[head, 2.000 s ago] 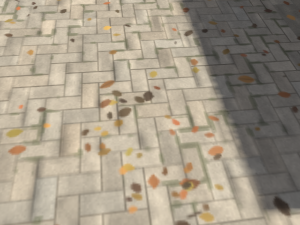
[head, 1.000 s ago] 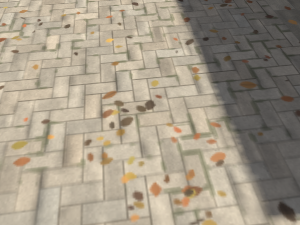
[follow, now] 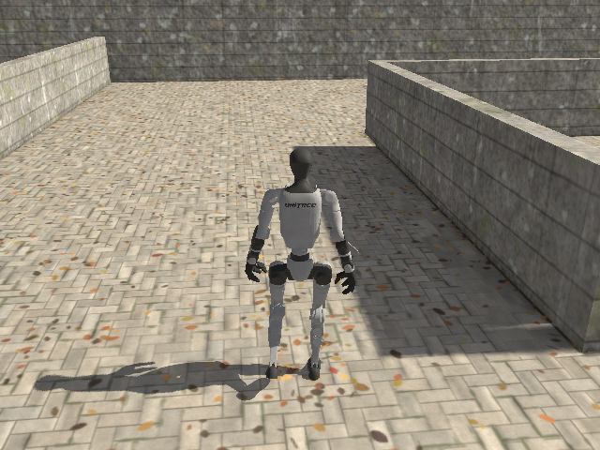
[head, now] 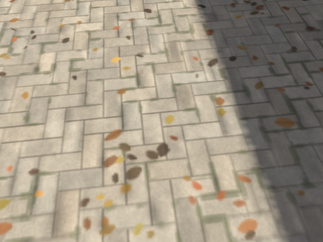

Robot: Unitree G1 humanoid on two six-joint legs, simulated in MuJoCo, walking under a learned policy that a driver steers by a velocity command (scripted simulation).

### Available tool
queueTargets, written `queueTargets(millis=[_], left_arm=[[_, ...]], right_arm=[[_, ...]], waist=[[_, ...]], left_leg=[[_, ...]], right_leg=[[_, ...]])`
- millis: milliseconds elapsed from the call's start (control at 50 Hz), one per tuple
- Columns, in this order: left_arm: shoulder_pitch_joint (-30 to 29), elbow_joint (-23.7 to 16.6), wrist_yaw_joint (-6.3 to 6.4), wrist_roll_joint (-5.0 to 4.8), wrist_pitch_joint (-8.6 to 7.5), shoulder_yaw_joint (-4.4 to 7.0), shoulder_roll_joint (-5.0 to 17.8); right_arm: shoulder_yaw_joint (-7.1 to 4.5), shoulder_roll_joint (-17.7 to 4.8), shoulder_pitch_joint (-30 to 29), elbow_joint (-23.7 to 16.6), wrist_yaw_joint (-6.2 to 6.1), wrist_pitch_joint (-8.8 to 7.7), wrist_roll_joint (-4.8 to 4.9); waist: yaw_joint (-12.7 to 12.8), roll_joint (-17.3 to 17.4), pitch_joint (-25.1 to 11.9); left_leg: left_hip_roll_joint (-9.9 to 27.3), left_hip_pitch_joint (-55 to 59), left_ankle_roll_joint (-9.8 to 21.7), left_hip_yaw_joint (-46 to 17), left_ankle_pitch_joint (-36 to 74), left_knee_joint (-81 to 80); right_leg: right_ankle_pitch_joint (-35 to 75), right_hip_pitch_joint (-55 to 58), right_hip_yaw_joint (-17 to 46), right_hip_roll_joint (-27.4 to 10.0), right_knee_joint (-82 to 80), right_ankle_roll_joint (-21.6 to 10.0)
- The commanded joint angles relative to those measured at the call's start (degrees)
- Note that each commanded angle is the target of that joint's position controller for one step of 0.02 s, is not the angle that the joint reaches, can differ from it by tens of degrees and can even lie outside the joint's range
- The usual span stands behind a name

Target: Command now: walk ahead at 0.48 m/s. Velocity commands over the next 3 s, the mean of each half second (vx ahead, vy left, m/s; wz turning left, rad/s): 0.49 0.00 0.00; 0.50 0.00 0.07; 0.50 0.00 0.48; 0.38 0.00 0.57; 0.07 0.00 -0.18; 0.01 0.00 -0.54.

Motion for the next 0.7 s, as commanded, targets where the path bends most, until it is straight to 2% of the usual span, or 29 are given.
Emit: queueTargets(millis=[20, 60, 120, 200, 280, 340, 360, 380, 400, 420, 440, 460, 480, 500, 520, 560, 580, 620, 660, 700], left_arm=[[0.7, -1.4, -0.10, 0.31, -1.23, 0.42, 3.9], [2.7, -0.2, 0.59, 0.21, -1.40, 0.63, 5.7], [6.1, 0.7, 1.91, 0.19, -0.91, 0.88, 7.5], [10.9, 1.8, 2.59, -0.47, -0.34, 0.89, 8.6], [15.7, 3.9, 2.74, -0.93, 0.83, 1.07, 8.9], [15.6, 4.1, 3.02, -0.92, 1.90, 1.64, 10.0], [14.4, 3.8, 3.03, -0.82, 2.19, 1.83, 10.6], [13.1, 3.3, 2.99, -0.61, 2.56, 1.73, 10.4], [12.8, 2.4, 2.98, -0.02, 2.67, 0.99, 8.8], [18.1, 1.2, 2.57, 0.34, 1.87, -0.68, 3.3], [19.6, 2.2, 2.19, -0.26, 0.40, -1.49, 1.5], [15.0, 1.1, 1.85, -1.77, -0.77, 0.10, 7.7], [10.3, -0.2, 1.85, -2.63, -1.38, 0.39, 8.9], [8.0, -0.6, 2.22, -2.19, -1.39, 0.50, 8.1], [7.8, -0.5, 2.59, -1.36, -0.73, 1.00, 7.8], [10.0, 0.2, 2.69, -0.85, 0.83, 0.75, 4.7], [9.9, 0.0, 2.77, -0.71, 1.36, 0.73, 4.1], [6.1, -1.5, 3.00, -0.36, 1.78, 0.98, 4.6], [1.6, -3.1, 2.89, 0.00, 1.63, 1.09, 4.5], [-2.3, -4.3, 2.52, -0.10, 1.24, 0.87, 3.8]], right_arm=[[-1.35, -3.0, 4.8, -2.2, -0.36, 0.54, -0.29], [-1.65, -3.5, 0.9, -4.0, -0.54, 1.24, -0.74], [-1.79, -3.9, -7.3, -7.0, -0.38, 1.12, -1.37], [-0.97, -2.5, -16.4, -9.5, 0.64, 0.45, -1.06], [-0.51, -2.9, -22.8, -12.2, 2.01, 0.09, -0.47], [-0.94, -4.7, -22.3, -13.3, 2.95, -0.37, -0.35], [-1.52, -6.1, -19.3, -12.7, 3.00, -0.47, -0.36], [-2.63, -8.0, -12.3, -10.8, 2.84, -0.50, -0.41], [-4.05, -11.1, -1.6, -7.8, 2.37, -0.41, -0.64], [-5.40, -16.6, 6.8, -6.1, 1.99, -0.09, -2.09], [-4.66, -14.3, 8.0, -5.4, 2.18, 0.24, -1.54], [-3.30, -10.4, 3.9, -6.0, 2.20, 0.18, -1.07], [-2.69, -8.4, -1.1, -7.3, 2.05, 0.15, -1.22], [-2.28, -7.2, -5.1, -7.8, 2.25, -0.01, -1.65], [-1.76, -5.4, -7.2, -8.0, 2.46, -0.35, -2.04], [-1.70, -5.2, -7.2, -7.3, 2.80, -0.62, -2.12], [-1.83, -5.7, -6.3, -6.7, 2.73, -0.80, -1.96], [-2.26, -7.4, -4.5, -5.7, 2.09, -0.81, -2.00], [-2.37, -7.9, -2.5, -4.8, 1.35, -0.43, -1.86], [-2.34, -8.1, -1.1, -4.2, 0.82, -0.09, -1.62]], waist=[[-1.6, -5.2, -3.1], [-1.6, -4.8, -0.4], [0.3, -3.6, 1.5], [3.4, -3.6, 2.0], [5.2, -3.5, 3.3], [3.2, -4.9, 1.7], [1.2, -6.0, -0.4], [-2.8, -6.2, -4.8], [-7.1, -5.1, -12.0], [-6.4, 5.6, -21.5], [-6.1, 13.1, -26.5], [-5.9, 9.0, -18.7], [-4.6, 5.6, -11.8], [-2.7, 1.5, -7.1], [-0.9, 1.3, -5.0], [1.1, 2.2, -4.2], [1.5, 2.0, -3.4], [1.3, 1.3, -1.7], [0.2, 1.1, -0.6], [-0.9, 1.5, 0.1]], left_leg=[[5.7, -7.6, 0.1, -2.5, 3.8, -1.6], [6.4, -10.8, -1.1, -1.6, 6.8, -6.2], [6.5, -16.8, -2.6, -0.9, 16.2, -17.2], [3.4, -13.5, -2.7, 2.2, 26.2, -32.0], [2.1, -15.8, -1.8, 2.1, 23.9, -38.1], [0.8, -13.2, 0.4, 2.3, 17.5, -40.6], [-0.8, -7.9, 1.3, 3.6, 15.5, -41.0], [-2.8, 1.9, 2.8, 5.3, 15.7, -42.0], [-0.5, 18.0, 5.2, 3.0, 17.3, -40.3], [14.1, 41.5, 12.9, -19.7, 11.5, -41.0], [20.5, 47.9, 17.4, -40.0, 5.5, -50.5], [18.4, 42.0, 14.4, -34.5, 2.5, -52.0], [16.2, 33.2, 12.3, -25.5, 5.8, -53.1], [13.9, 24.5, 11.2, -19.3, 10.7, -55.4], [11.5, 19.0, 10.1, -14.8, 14.5, -57.3], [10.0, 13.7, 10.4, -10.9, 17.5, -60.3], [9.6, 12.6, 10.9, -9.2, 19.4, -61.3], [9.4, 12.8, 11.3, -6.9, 21.3, -62.8], [8.8, 14.2, 10.7, -5.0, 21.7, -63.4], [7.4, 14.3, 9.4, -2.5, 21.2, -63.8]], right_leg=[[3.6, 5.9, 17.3, -15.5, -17.3, -9.7], [4.4, 4.0, 14.8, -15.2, -19.5, -10.3], [6.5, 6.6, 12.6, -14.7, -20.5, -9.8], [8.2, 8.8, 8.3, -12.8, -20.3, -7.6], [9.8, 17.8, 8.7, -16.0, -17.0, -7.3], [18.0, 23.5, 9.2, -18.4, -12.1, -5.9], [26.6, 23.8, 8.6, -18.1, -8.5, -5.2], [35.6, 22.5, 6.8, -16.1, -0.3, -4.1], [33.4, 15.3, 4.6, -13.0, 12.6, -2.3], [12.1, -6.8, 1.3, -5.2, 35.0, 1.6], [-23.4, -18.4, 7.3, 0.5, 47.4, 2.6], [-22.6, -24.0, 11.1, -3.4, 52.3, 1.4], [-17.6, -24.8, 9.4, -6.5, 51.3, 0.6], [-12.9, -22.8, 8.1, -9.0, 47.2, 0.8], [-10.0, -19.5, 8.3, -10.9, 43.4, 0.9], [-7.5, -15.1, 7.9, -11.7, 40.3, 1.7], [-6.6, -15.3, 7.5, -12.0, 38.6, 2.2], [-1.9, -19.2, 7.3, -12.3, 33.2, 3.2], [4.5, -21.9, 7.0, -12.2, 26.1, 4.0], [10.6, -20.8, 6.0, -11.2, 18.4, 4.2]])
